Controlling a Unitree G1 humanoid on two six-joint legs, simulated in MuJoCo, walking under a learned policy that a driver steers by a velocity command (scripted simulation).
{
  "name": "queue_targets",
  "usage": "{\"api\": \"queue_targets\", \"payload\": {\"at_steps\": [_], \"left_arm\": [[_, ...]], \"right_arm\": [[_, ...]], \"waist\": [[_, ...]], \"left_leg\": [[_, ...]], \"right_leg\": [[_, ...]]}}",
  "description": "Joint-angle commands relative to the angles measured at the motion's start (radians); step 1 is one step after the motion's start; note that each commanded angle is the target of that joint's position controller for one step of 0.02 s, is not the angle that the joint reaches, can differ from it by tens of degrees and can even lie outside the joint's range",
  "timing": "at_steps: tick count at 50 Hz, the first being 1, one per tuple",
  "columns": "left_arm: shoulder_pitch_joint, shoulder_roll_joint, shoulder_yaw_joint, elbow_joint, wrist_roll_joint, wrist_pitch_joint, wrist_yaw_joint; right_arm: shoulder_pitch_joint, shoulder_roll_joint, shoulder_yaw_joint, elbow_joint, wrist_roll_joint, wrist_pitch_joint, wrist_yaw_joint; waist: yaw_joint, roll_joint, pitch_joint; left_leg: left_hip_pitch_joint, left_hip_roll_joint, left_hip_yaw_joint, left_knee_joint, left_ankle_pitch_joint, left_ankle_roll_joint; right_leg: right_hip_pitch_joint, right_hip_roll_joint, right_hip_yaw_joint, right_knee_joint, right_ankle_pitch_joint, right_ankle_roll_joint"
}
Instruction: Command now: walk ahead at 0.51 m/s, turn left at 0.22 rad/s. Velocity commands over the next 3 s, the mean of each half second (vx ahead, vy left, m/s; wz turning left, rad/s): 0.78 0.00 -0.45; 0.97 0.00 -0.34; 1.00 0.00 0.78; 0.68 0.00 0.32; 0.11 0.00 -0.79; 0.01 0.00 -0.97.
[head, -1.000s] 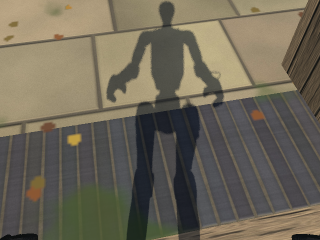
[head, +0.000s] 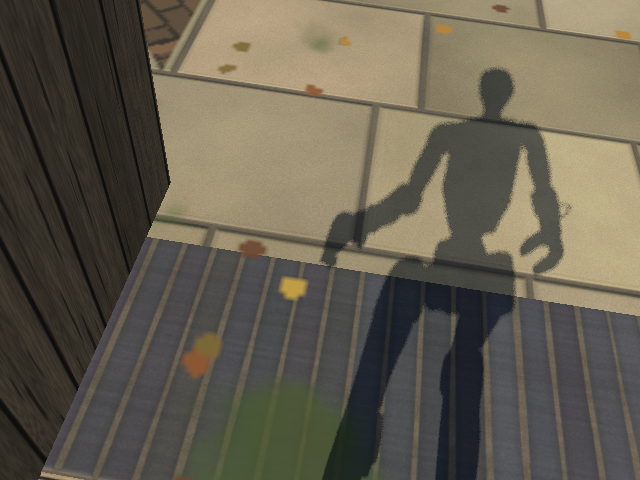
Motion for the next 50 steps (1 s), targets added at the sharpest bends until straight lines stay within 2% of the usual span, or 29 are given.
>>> {"api": "queue_targets", "payload": {"at_steps": [1,3,4,6,8,12,16,18,19,20,21,22,23,24,26,28,31,35,38,40,41,43,44,45,46,47,48,49,50], "left_arm": [[-0.054,0.063,0.006,-0.068,-0.005,-0.033,-0.007],[-0.063,0.062,0.000,-0.075,-0.015,-0.033,-0.006],[-0.050,0.057,-0.008,-0.047,0.086,0.020,-0.041],[-0.072,0.062,-0.002,-0.060,0.050,0.047,-0.069],[-0.075,0.066,0.002,-0.064,0.028,0.044,-0.079],[-0.037,0.074,-0.001,-0.058,0.032,0.039,-0.090],[-0.110,0.060,-0.019,-0.093,0.027,0.046,-0.104],[-0.099,0.058,-0.024,-0.096,0.019,0.049,-0.095],[-0.029,0.072,-0.018,-0.079,0.017,0.047,-0.082],[0.150,0.089,-0.004,-0.027,0.011,0.038,-0.067],[0.427,0.145,0.024,0.061,0.019,0.024,-0.052],[0.441,0.302,0.058,0.066,0.021,0.021,-0.035],[0.379,0.290,0.049,0.027,0.001,0.014,-0.038],[0.351,0.266,0.047,0.033,0.011,0.015,-0.032],[0.323,0.219,0.039,0.041,0.012,0.008,-0.014],[0.246,0.154,0.013,0.023,0.002,-0.003,-0.008],[0.270,0.138,0.004,0.028,-0.004,-0.025,-0.008],[0.318,0.138,0.006,0.067,-0.010,-0.030,-0.003],[0.312,0.142,-0.003,0.105,-0.022,-0.055,0.003],[0.288,0.192,0.004,0.116,-0.008,-0.068,0.007],[0.273,0.217,0.011,0.123,0.016,-0.064,0.012],[0.176,0.207,0.015,0.124,0.063,-0.036,0.023],[0.146,0.122,-0.007,0.115,0.071,-0.037,0.027],[0.324,-0.004,-0.038,0.072,0.009,-0.060,-0.009],[0.281,0.060,-0.054,0.079,0.034,-0.072,-0.003],[0.155,0.092,-0.055,0.063,0.043,-0.080,-0.007],[0.070,0.096,-0.062,0.038,0.054,-0.084,-0.010],[-0.004,0.084,-0.067,0.001,0.069,-0.077,-0.011],[-0.005,0.058,-0.079,-0.017,0.083,-0.063,-0.016]], "right_arm": [[0.024,-0.164,-0.039,-0.041,-0.002,-0.043,-0.006],[0.031,-0.169,-0.035,-0.035,-0.005,-0.058,-0.001],[0.086,-0.176,-0.040,-0.008,-0.037,-0.042,0.028],[0.076,-0.160,-0.037,-0.012,-0.045,-0.041,0.041],[0.076,-0.177,-0.040,-0.001,-0.050,-0.050,0.031],[0.029,-0.152,-0.036,0.017,-0.051,-0.074,0.012],[0.060,-0.159,-0.045,0.069,-0.063,-0.078,0.008],[0.066,-0.175,-0.049,0.089,-0.069,-0.069,0.010],[0.062,-0.192,-0.052,0.093,-0.063,-0.064,0.011],[0.037,-0.204,-0.052,0.091,-0.055,-0.053,0.012],[0.016,-0.192,-0.039,0.073,-0.054,-0.047,0.012],[0.030,-0.041,0.006,0.002,-0.052,-0.062,0.031],[-0.051,-0.045,0.015,-0.035,-0.061,-0.084,0.040],[-0.154,-0.094,0.009,-0.059,-0.065,-0.098,0.045],[-0.124,-0.097,0.017,-0.030,-0.070,-0.107,0.042],[-0.085,-0.083,0.027,-0.017,-0.084,-0.073,0.046],[-0.168,-0.076,0.036,-0.043,-0.082,-0.034,0.057],[-0.333,-0.039,0.059,-0.086,-0.062,-0.049,0.076],[-0.352,-0.040,0.060,-0.080,-0.044,-0.061,0.074],[-0.264,-0.091,0.039,-0.044,-0.041,-0.062,0.061],[-0.149,-0.130,0.022,-0.008,-0.031,-0.059,0.051],[0.285,-0.192,-0.014,0.132,-0.012,-0.045,0.018],[0.447,-0.250,-0.033,0.169,-0.018,-0.037,0.001],[0.353,-0.314,-0.054,0.179,-0.028,-0.033,0.013],[0.172,-0.213,-0.048,0.132,-0.028,-0.033,0.035],[0.114,-0.154,-0.038,0.122,-0.020,-0.041,0.041],[0.136,-0.107,-0.028,0.152,-0.022,-0.045,0.045],[0.161,-0.085,-0.018,0.184,-0.023,-0.051,0.039],[0.166,-0.085,-0.012,0.211,-0.024,-0.056,0.032]], "waist": [[-0.031,0.188,-0.022],[-0.042,0.182,0.014],[-0.051,0.179,0.016],[-0.062,0.178,0.069],[-0.054,0.153,0.082],[-0.003,0.126,0.083],[-0.026,0.123,0.142],[-0.019,0.120,0.132],[0.013,0.124,0.075],[0.106,0.095,-0.022],[0.228,-0.009,-0.171],[0.162,-0.357,-0.174],[0.134,-0.307,-0.190],[0.142,-0.169,-0.092],[0.076,0.033,-0.026],[0.015,-0.011,0.015],[0.019,0.001,0.087],[0.083,-0.023,0.128],[0.093,-0.042,0.098],[0.042,-0.067,0.024],[-0.024,-0.094,-0.043],[-0.252,-0.075,-0.193],[-0.298,0.068,-0.246],[-0.075,0.549,-0.313],[-0.060,0.279,-0.216],[-0.061,0.098,-0.138],[-0.055,-0.025,-0.067],[-0.039,-0.050,-0.008],[0.002,-0.010,0.034]], "left_leg": [[0.154,0.262,-0.269,-0.259,-0.371,0.128],[0.165,0.292,-0.257,-0.279,-0.383,0.128],[0.152,0.258,-0.215,-0.325,-0.448,0.099],[0.127,0.275,-0.150,-0.333,-0.407,0.078],[0.156,0.316,-0.108,-0.346,-0.392,0.068],[0.246,0.359,0.005,-0.371,-0.337,0.048],[0.305,0.367,0.154,-0.378,-0.252,0.025],[0.326,0.354,0.238,-0.295,0.032,0.019],[0.324,0.344,0.278,-0.159,0.392,0.018],[0.276,0.313,0.329,0.121,0.735,0.015],[0.088,0.258,0.347,0.516,0.754,-0.008],[-0.333,0.098,0.296,0.854,0.052,-0.075],[-0.550,-0.018,0.063,1.005,-0.254,-0.078],[-0.669,0.047,0.002,1.051,-0.182,-0.062],[-0.571,0.141,0.006,0.904,-0.075,-0.059],[-0.454,0.169,0.015,0.806,-0.059,-0.089],[-0.469,0.160,0.076,0.670,-0.036,-0.127],[-0.418,0.100,0.140,0.308,0.205,-0.129],[-0.263,0.075,0.163,0.125,0.397,-0.057],[-0.147,0.017,0.180,0.104,0.326,-0.010],[-0.065,-0.019,0.181,0.131,0.240,0.006],[0.266,-0.032,0.199,0.128,0.106,0.040],[0.459,0.104,0.005,0.211,-0.179,0.084],[0.644,0.318,-0.741,-0.072,-0.357,0.257],[0.567,0.324,-0.879,-0.177,-0.432,0.290],[0.443,0.306,-0.738,-0.166,-0.394,0.284],[0.305,0.266,-0.636,-0.180,-0.310,0.253],[0.193,0.214,-0.539,-0.189,-0.228,0.225],[0.110,0.177,-0.485,-0.195,-0.175,0.219]], "right_leg": [[-0.165,-0.040,0.011,-0.093,0.121,0.012],[-0.227,-0.056,0.013,-0.104,0.158,0.014],[-0.220,-0.036,-0.040,-0.098,0.123,0.019],[-0.240,-0.009,0.008,-0.092,0.132,0.018],[-0.282,0.005,0.058,-0.069,0.163,0.010],[-0.287,-0.047,0.037,-0.086,0.155,-0.031],[-0.231,-0.087,-0.063,-0.195,0.053,-0.123],[-0.130,-0.044,-0.138,-0.245,-0.058,-0.184],[-0.007,0.021,-0.190,-0.241,-0.114,-0.216],[0.210,0.105,-0.227,-0.256,-0.128,-0.242],[0.561,0.157,-0.155,-0.319,-0.173,-0.266],[0.757,-0.114,0.415,-0.563,-0.582,-0.360],[0.812,-0.199,0.865,-0.779,-0.629,-0.398],[0.811,-0.211,0.776,-0.759,-0.437,-0.365],[0.618,-0.160,0.552,-0.707,-0.211,-0.323],[0.445,-0.075,0.423,-0.741,-0.139,-0.313],[0.354,-0.020,0.353,-0.807,-0.004,-0.333],[0.386,0.014,0.275,-0.841,0.352,-0.302],[0.482,-0.044,0.232,-0.895,0.603,-0.256],[0.614,-0.073,0.185,-0.801,0.946,-0.214],[0.678,-0.089,0.163,-0.682,1.134,-0.197],[0.621,-0.072,0.080,-0.178,1.242,-0.177],[0.405,0.016,0.049,0.291,0.768,-0.161],[-0.010,0.246,0.068,0.602,-0.168,-0.090],[-0.147,0.148,0.107,0.596,-0.113,-0.125],[-0.145,0.082,0.130,0.545,-0.040,-0.128],[-0.108,0.047,0.116,0.445,-0.023,-0.129],[-0.081,0.018,0.112,0.358,-0.035,-0.113],[-0.060,0.005,0.104,0.299,-0.055,-0.093]]}}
